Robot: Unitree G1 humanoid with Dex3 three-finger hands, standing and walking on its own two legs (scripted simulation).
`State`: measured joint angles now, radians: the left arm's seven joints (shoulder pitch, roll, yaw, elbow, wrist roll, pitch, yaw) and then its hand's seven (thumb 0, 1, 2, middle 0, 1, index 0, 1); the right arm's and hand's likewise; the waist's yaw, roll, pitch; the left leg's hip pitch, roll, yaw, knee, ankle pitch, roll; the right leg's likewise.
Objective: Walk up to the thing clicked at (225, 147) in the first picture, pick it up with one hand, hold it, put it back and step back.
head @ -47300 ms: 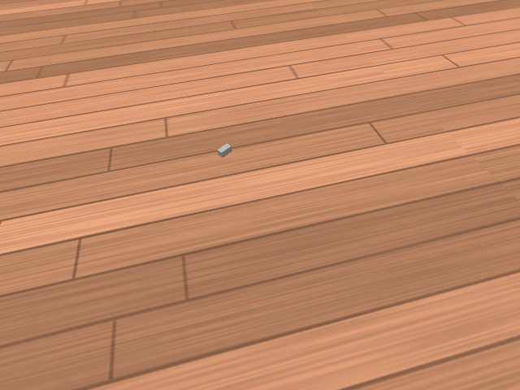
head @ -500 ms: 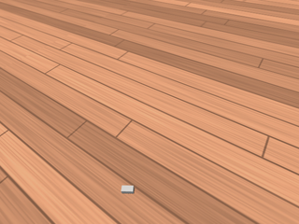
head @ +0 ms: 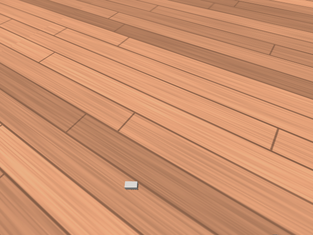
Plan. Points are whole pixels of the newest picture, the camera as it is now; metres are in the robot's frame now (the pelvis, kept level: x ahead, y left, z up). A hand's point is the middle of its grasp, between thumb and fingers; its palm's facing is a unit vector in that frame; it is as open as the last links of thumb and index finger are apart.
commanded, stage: step back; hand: left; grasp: from above
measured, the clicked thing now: (131, 185) +0.49 +0.22 -0.76
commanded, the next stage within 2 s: none
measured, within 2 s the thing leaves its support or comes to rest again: neither
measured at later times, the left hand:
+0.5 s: hand out of the picture +0.04 +0.28 -0.17, palm faces -0.13 -0.92 -0.38, open 7.4 cm
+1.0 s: hand out of the picture -0.09 +0.29 -0.16, palm faces -0.03 -0.92 -0.39, open 7.4 cm
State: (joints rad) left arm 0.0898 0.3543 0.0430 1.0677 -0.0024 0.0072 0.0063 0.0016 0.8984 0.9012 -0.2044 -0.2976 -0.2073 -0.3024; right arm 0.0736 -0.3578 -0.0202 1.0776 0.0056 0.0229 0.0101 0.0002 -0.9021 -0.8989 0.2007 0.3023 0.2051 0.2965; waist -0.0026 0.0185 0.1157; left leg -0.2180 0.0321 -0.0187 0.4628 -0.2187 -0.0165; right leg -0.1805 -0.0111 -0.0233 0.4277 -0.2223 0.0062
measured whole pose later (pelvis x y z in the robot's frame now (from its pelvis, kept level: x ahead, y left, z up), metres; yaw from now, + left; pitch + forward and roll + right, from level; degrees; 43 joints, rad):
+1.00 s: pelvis -0.22 +0.02 -0.02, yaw -1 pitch -3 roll +0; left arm 0.10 0.39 0.07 0.80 0.02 0.07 0.02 0.00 0.90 0.90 -0.20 -0.30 -0.21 -0.30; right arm 0.16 -0.36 -0.04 0.88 -0.03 0.03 0.01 0.00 -0.90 -0.90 0.20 0.30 0.21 0.30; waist 0.00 -0.03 0.19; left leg -0.27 -0.03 -0.04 0.64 -0.32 0.02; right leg -0.47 0.08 0.12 0.98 -0.51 -0.01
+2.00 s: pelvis -0.57 -0.02 -0.02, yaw -4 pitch -3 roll +0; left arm 0.19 0.36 0.05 0.89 0.04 0.02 0.01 0.00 0.90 0.90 -0.20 -0.30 -0.21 -0.30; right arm 0.08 -0.40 -0.05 0.84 -0.01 0.09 -0.01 0.00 -0.90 -0.90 0.20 0.30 0.21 0.30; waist 0.04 0.06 0.16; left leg -0.50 -0.04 -0.14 0.95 -0.46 0.00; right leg -0.26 0.05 0.02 0.66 -0.35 -0.03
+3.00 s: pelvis -0.60 +0.02 -0.01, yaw -1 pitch -2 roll -1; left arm 0.14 0.38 0.02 1.04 0.01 -0.04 0.00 0.00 0.90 0.90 -0.20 -0.30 -0.21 -0.30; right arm 0.11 -0.33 -0.03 1.04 -0.02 -0.01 0.01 0.00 -0.90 -0.90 0.20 0.30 0.21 0.30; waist 0.02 0.00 0.07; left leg -0.21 0.01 0.02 0.56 -0.32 0.01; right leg -0.21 0.00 0.03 0.54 -0.29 0.01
